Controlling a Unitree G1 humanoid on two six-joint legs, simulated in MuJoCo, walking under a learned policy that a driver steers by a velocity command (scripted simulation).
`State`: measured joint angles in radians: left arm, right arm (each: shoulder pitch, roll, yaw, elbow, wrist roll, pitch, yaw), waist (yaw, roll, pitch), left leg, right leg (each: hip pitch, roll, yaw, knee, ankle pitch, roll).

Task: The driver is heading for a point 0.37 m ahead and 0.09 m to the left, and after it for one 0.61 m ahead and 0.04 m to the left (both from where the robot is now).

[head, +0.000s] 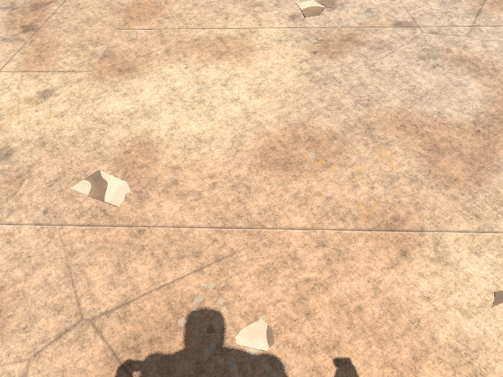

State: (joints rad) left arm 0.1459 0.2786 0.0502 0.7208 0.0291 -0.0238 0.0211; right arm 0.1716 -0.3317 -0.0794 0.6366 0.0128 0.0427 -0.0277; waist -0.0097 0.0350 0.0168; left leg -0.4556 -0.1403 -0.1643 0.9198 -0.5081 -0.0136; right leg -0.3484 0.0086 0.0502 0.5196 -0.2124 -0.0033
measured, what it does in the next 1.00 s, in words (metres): walks ahead, turning left: left foot, then right foot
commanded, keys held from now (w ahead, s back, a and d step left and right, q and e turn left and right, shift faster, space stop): q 0.28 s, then w+q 0.38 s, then w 0.10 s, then e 0.24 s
